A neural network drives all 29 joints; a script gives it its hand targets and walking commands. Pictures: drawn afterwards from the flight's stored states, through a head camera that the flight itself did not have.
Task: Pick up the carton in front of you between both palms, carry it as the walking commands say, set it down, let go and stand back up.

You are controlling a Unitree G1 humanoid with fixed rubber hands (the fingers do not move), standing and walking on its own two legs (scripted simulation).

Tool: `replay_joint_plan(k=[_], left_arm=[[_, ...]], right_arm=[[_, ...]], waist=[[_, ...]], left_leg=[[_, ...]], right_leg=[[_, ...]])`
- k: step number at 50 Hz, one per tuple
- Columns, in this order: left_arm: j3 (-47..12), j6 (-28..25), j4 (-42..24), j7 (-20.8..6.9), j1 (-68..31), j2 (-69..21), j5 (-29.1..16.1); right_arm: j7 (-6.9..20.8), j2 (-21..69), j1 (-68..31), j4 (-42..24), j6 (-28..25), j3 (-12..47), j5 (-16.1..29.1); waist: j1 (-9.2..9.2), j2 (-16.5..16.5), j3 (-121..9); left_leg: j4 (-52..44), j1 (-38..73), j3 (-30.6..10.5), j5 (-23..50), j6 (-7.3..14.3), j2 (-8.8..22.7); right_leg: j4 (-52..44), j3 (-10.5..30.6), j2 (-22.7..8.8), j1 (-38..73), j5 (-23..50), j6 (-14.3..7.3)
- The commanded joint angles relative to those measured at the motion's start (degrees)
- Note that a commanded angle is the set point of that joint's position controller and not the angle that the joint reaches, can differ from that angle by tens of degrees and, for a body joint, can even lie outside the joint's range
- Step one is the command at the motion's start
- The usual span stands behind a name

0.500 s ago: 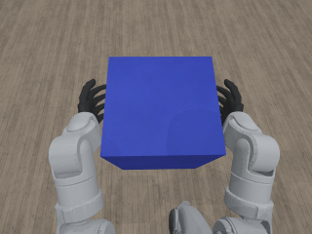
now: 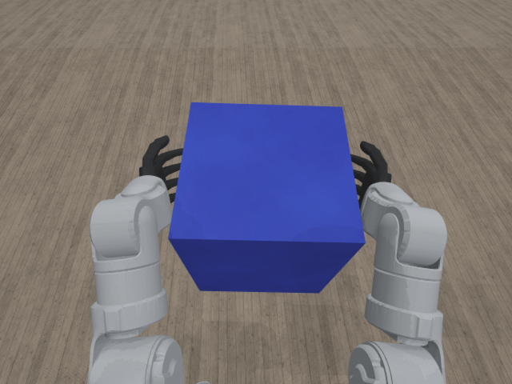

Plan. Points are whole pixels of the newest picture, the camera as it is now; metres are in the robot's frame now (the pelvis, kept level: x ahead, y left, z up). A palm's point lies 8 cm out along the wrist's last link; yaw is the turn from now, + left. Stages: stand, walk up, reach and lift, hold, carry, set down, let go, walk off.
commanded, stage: carry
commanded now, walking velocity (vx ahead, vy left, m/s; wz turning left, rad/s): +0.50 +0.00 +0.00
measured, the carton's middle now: (262, 209) +0.36 -0.01 +0.10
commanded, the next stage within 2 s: none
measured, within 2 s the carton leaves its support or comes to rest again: neither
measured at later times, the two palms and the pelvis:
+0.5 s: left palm (183, 73) +0.64 +0.15 +0.18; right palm (331, 69) +0.67 -0.15 +0.18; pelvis +0.31 -0.03 +0.05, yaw +1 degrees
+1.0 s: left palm out of the picture +0.97 +0.14 +0.22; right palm out of the picture +0.96 -0.16 +0.23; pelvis +0.62 +0.01 +0.09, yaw +0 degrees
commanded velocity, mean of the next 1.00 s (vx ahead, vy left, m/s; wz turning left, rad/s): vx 0.50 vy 0.00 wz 0.00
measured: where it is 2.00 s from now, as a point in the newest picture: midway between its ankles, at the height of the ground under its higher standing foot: (253, 161)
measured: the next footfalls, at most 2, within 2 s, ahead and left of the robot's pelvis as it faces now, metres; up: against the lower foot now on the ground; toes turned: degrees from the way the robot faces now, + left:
right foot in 0.36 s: +0.40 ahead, -0.12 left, +0.05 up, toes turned -6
left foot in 0.76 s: +0.66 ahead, +0.10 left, +0.08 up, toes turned +8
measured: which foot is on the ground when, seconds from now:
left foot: down 0.00-0.40, up 0.42-0.74, down 0.76-1.00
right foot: down 0.00-0.00, up 0.02-0.34, down 0.36-0.80, up 0.82-1.00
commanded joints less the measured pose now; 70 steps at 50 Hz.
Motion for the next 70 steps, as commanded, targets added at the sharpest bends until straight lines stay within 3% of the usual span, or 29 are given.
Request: replay_joint_plan(k=[1, 4, 7, 11, 15, 18, 19, 20, 21, 23, 24, 28, 35, 38, 39, 40, 41, 43, 44, 48, 55, 57, 59, 60, 61, 62, 64, 65, 70], left_arm=[[-30.45, 0.92, -2.25, -1.79, -29.54, -37.73, -7.59], [-29.47, -0.38, -2.44, -1.54, -31.11, -41.91, -6.03], [-30.55, -1.91, -3.09, -1.57, -30.37, -42.58, -5.09], [-31.90, -2.14, -4.61, -1.10, -28.30, -39.72, -5.45], [-32.59, -0.91, -4.19, -0.97, -27.58, -37.82, -6.71], [-32.32, -0.14, -1.52, -1.18, -28.00, -37.68, -7.90], [-31.92, 0.05, -0.47, -1.19, -26.79, -37.40, -8.04], [-32.12, -0.08, -0.58, -0.99, -28.64, -36.55, -8.60], [-32.91, 0.09, -0.64, -1.22, -29.53, -39.30, -9.71], [-36.59, -0.41, -4.62, -2.68, -35.85, -44.88, -13.74], [-38.35, -1.08, -6.39, -3.46, -38.74, -46.87, -15.55], [-39.76, -2.84, -7.61, -4.57, -39.06, -47.54, -17.42], [-34.61, -1.41, -3.88, -2.80, -30.16, -39.66, -12.29], [-32.46, -0.10, -2.24, -1.97, -28.49, -37.66, -9.66], [-31.44, 0.29, -1.88, -1.66, -28.91, -36.62, -8.44], [-30.15, 0.86, -2.19, -1.50, -27.54, -36.65, -7.65], [-29.94, 0.86, -2.47, -1.18, -30.09, -36.81, -6.96], [-29.04, 0.39, -2.14, -1.01, -30.88, -39.95, -6.01], [-29.07, -0.09, -1.68, -1.19, -30.78, -41.44, -5.45], [-31.31, -1.87, -2.43, -1.44, -30.20, -42.59, -4.87], [-32.69, -0.77, -3.04, -1.08, -28.80, -38.67, -6.91], [-32.48, -0.09, -1.95, -1.17, -29.24, -38.34, -7.62], [-31.69, 0.22, 0.64, -1.21, -28.69, -38.10, -8.02], [-31.35, 0.35, 1.26, -1.16, -28.10, -37.59, -8.18], [-31.68, 0.16, 1.44, -1.04, -30.22, -37.83, -8.90], [-32.68, 0.25, 0.06, -1.46, -32.10, -40.55, -10.57], [-36.42, -0.68, -3.98, -2.98, -38.10, -46.13, -14.42], [-37.96, -1.31, -5.63, -3.62, -40.51, -47.85, -15.94], [-38.55, -2.60, -6.57, -4.04, -37.91, -45.90, -16.58]], right_arm=[[0.57, 37.29, -28.86, 0.73, 0.47, 32.51, 10.47], [2.69, 44.69, -38.39, -5.91, -0.87, 37.98, 16.63], [3.89, 46.42, -40.73, -8.57, -2.36, 40.48, 19.71], [3.09, 41.58, -35.23, -7.78, -2.22, 38.35, 18.13], [1.90, 37.37, -30.19, -4.13, -0.91, 34.76, 13.90], [1.16, 35.30, -28.36, -1.46, 0.16, 32.62, 11.45], [0.85, 34.18, -29.13, -1.25, 0.41, 31.75, 10.64], [0.73, 34.65, -28.92, -1.71, 0.83, 30.97, 10.02], [0.50, 35.06, -30.83, -2.04, 0.95, 30.25, 9.53], [0.55, 37.98, -30.83, -1.13, 0.52, 28.95, 8.21], [0.68, 39.20, -30.58, -0.99, 0.09, 28.74, 7.59], [0.59, 39.76, -29.77, -2.00, -1.38, 30.69, 6.51], [0.33, 35.66, -28.90, -3.06, -0.31, 32.50, 8.55], [0.33, 35.10, -27.98, -0.41, 0.43, 31.66, 9.60], [0.33, 35.07, -27.26, 0.65, 0.62, 31.35, 9.97], [0.22, 34.34, -28.69, 0.60, 0.38, 31.69, 10.32], [0.52, 37.28, -29.55, 0.61, 0.52, 32.49, 11.19], [1.95, 42.12, -35.89, -3.46, -0.07, 35.75, 15.13], [2.76, 44.38, -38.65, -5.17, -0.65, 37.45, 16.77], [3.97, 45.24, -39.15, -6.71, -2.20, 39.05, 18.79], [1.97, 37.59, -30.63, -2.39, -0.74, 33.80, 13.11], [1.49, 36.07, -29.78, -0.97, -0.03, 32.30, 11.46], [1.00, 34.91, -28.57, 0.70, 0.60, 31.10, 10.12], [0.71, 34.20, -29.37, 0.60, 0.85, 30.19, 9.38], [0.55, 34.86, -29.76, 0.01, 1.15, 29.41, 8.87], [0.36, 35.76, -31.86, -0.30, 1.12, 29.33, 8.41], [0.50, 38.97, -32.47, -0.59, 0.47, 28.58, 7.84], [0.63, 39.89, -32.31, -0.75, 0.01, 28.56, 7.47], [0.39, 38.75, -30.60, -2.65, -1.21, 31.08, 7.14]], waist=[[-5.17, 19.93, -25.43], [-3.19, 2.57, -21.83], [-1.45, 6.59, -21.78], [-2.38, 7.49, -19.27], [-1.82, 10.95, -15.95], [4.22, 8.38, -20.88], [6.96, 2.51, -24.86], [5.56, -16.04, -28.57], [5.66, -14.38, -25.91], [5.98, -0.87, -22.89], [5.09, 1.83, -22.51], [3.71, -2.80, -21.13], [3.79, -7.15, -15.88], [-3.14, -4.44, -21.02], [-5.45, 2.00, -25.24], [-4.61, 19.95, -29.14], [-4.50, 19.20, -25.49], [-3.65, 4.96, -23.25], [-2.99, 2.63, -22.06], [-1.56, 7.79, -21.57], [-2.07, 10.39, -15.33], [0.52, 12.27, -15.64], [5.30, 7.25, -22.03], [7.14, -1.97, -25.81], [5.58, -18.10, -27.17], [5.57, -12.55, -24.82], [5.61, -0.25, -23.12], [4.59, 1.35, -22.80], [3.76, -2.48, -20.87]], left_leg=[[-23.08, 46.79, -50.14, -1.49, 13.86, 20.20], [-15.04, 40.40, -34.11, 14.47, 10.73, 18.06], [-18.26, 37.26, -25.73, 6.98, 8.05, 15.90], [-20.08, 37.72, -17.85, 10.69, 8.79, 14.53], [-20.00, 33.43, -9.86, 17.95, 5.83, 11.80], [-0.17, 26.60, -1.77, 36.66, 0.68, 9.02], [13.96, 16.67, -0.84, 25.32, -1.89, 6.78], [30.35, -0.20, -3.30, 2.03, -4.16, -1.15], [40.11, -9.12, -8.92, -12.27, -3.45, -2.77], [46.82, -14.44, -11.21, -9.19, -1.90, 1.42], [43.24, -14.15, -11.69, -7.48, -1.51, 3.01], [32.96, -13.34, -9.03, -3.85, -2.00, 3.92], [2.71, -1.94, 0.04, -0.07, -1.98, 1.11], [-6.49, 22.75, 5.74, 1.49, -0.02, -5.21], [-8.79, 36.62, -6.70, -5.51, 1.39, 1.40], [-18.03, 46.82, -41.33, -12.50, 10.17, 18.12], [-23.00, 47.05, -50.20, -2.43, 12.71, 20.35], [-14.94, 43.50, -37.99, 15.13, 12.16, 19.40], [-14.92, 40.03, -33.14, 14.89, 9.91, 17.81], [-19.06, 38.01, -23.79, 7.38, 8.35, 15.67], [-21.56, 34.23, -10.47, 16.57, 6.44, 12.06], [-16.07, 32.46, -7.37, 27.83, 4.11, 11.74], [3.55, 24.81, -0.63, 36.62, -0.27, 8.50], [19.69, 11.93, -0.80, 21.22, -3.01, 4.62], [32.50, -4.98, -4.62, -10.23, -4.20, -3.94], [42.32, -10.46, -10.55, -12.35, -2.68, -1.70], [45.32, -13.41, -11.61, -8.25, -1.34, 1.78], [42.06, -12.89, -11.94, -6.79, -0.96, 3.17], [29.10, -14.25, -8.59, -3.53, -2.05, 4.45]], right_leg=[[39.85, 2.46, 8.67, -32.30, 3.80, 0.07], [44.12, 7.32, 1.73, -37.94, 7.55, -3.10], [36.60, 5.46, 0.91, -35.76, 10.25, -3.21], [21.53, 2.58, -0.24, -36.61, 13.19, -1.23], [3.45, -4.63, 3.00, -24.87, 15.10, -1.37], [-5.49, -10.74, 9.29, -0.39, 16.96, -3.55], [-7.65, 1.59, 2.01, 12.62, 9.68, -5.07], [-16.91, 36.41, -14.61, 22.46, 4.11, -13.38], [-21.05, 44.84, -15.69, 23.18, 13.98, -16.51], [-13.37, 31.67, -14.56, 19.90, 31.87, -16.26], [-13.26, 27.21, -13.23, 17.71, 31.78, -14.02], [-17.67, 18.41, -11.24, 14.36, 23.95, -11.91], [-18.91, 4.27, -7.79, 10.00, 34.46, -9.55], [0.11, -3.44, -4.99, 3.34, 52.18, -4.62], [14.35, -3.32, -2.85, -6.85, 39.52, -1.84], [30.66, -1.57, 5.02, -24.02, 18.73, 0.63], [41.15, 4.26, 7.42, -33.41, 3.43, -0.09], [46.78, 6.52, 2.82, -38.22, 5.93, -2.21], [43.25, 7.22, 1.34, -37.79, 8.01, -2.87], [34.58, 4.34, 0.43, -37.35, 11.78, -2.59], [5.38, -3.87, 1.86, -28.10, 15.93, -1.29], [1.24, -7.93, 5.26, -19.12, 15.18, -2.46], [-5.26, -9.71, 8.35, 3.38, 16.38, -3.96], [-11.23, 12.65, -3.95, 15.22, 1.89, -7.33], [-20.31, 42.41, -16.26, 23.90, 5.32, -15.06], [-19.48, 42.88, -16.29, 22.71, 13.69, -16.88], [-13.70, 30.71, -14.13, 18.12, 27.87, -15.69], [-14.20, 26.73, -12.98, 15.96, 27.08, -13.72], [-18.79, 17.12, -11.58, 13.82, 22.23, -13.13]])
